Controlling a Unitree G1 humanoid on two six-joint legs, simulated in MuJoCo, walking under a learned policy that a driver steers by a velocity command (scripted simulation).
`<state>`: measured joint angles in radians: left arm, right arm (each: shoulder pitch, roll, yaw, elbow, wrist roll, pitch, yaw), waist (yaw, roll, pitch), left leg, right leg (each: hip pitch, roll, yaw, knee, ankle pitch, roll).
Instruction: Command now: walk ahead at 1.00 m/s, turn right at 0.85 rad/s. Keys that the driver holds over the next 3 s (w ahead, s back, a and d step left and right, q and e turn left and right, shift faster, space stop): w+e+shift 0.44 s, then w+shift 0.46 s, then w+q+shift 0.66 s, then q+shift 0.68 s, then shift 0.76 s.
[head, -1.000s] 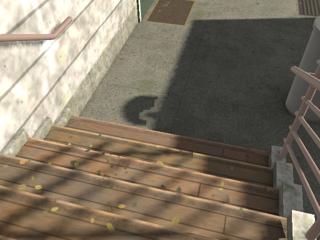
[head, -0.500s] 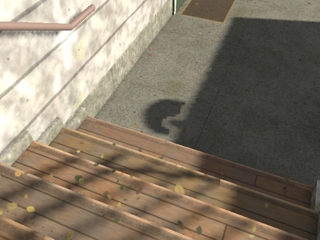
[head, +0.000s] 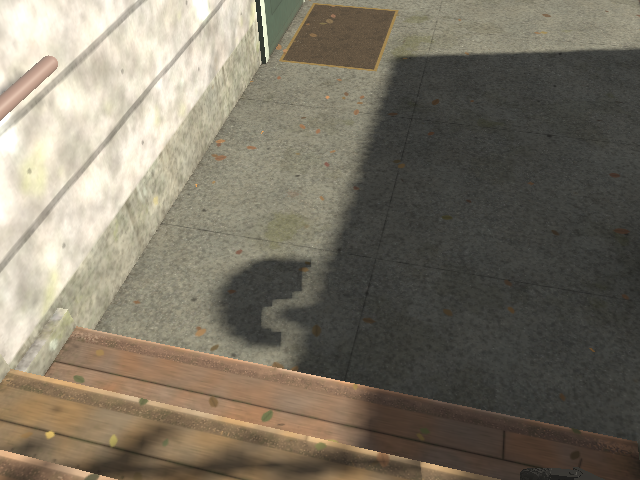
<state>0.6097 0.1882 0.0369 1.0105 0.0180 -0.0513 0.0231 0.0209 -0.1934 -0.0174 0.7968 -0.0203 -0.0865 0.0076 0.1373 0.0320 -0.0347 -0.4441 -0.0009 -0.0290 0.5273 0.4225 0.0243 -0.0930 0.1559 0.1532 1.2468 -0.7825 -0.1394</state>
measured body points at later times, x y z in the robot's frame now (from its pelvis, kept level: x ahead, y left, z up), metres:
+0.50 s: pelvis +0.39 -0.03 -0.26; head +0.41 -0.03 +0.19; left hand +0.54 +0.19 -0.41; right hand +0.30 -0.26 -0.40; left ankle +0.39 +0.14 -0.80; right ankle +0.37 -0.04 -0.95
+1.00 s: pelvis +0.77 -0.15 -0.45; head +0.76 -0.14 +0.00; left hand +1.08 -0.11 -0.53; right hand +0.52 -0.23 -0.59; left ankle +0.68 +0.01 -1.12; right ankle +0.86 -0.38 -1.10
